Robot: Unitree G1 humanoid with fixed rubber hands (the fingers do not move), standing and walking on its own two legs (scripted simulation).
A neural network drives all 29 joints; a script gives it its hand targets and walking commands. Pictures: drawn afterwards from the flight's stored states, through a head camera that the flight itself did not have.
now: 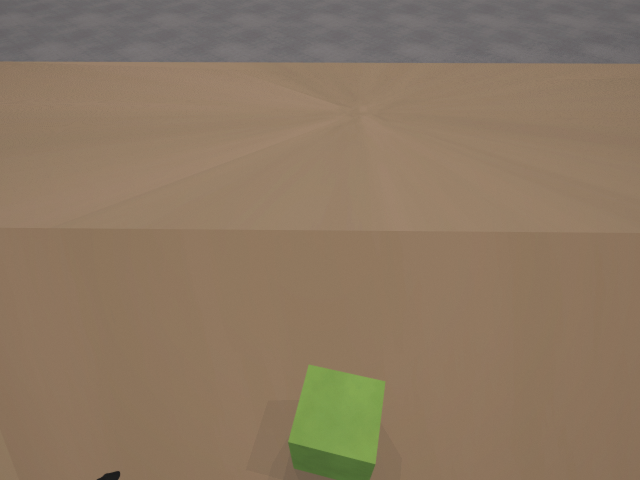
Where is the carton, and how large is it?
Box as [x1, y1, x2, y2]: [288, 365, 384, 479]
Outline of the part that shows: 308,365 288,440 294,468 335,479 369,479 375,463 384,381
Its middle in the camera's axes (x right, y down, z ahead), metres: +0.04 +0.52 +1.07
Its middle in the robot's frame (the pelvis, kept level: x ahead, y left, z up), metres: +0.41 -0.02 -0.66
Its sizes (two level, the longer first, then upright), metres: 0.210 0.200 0.250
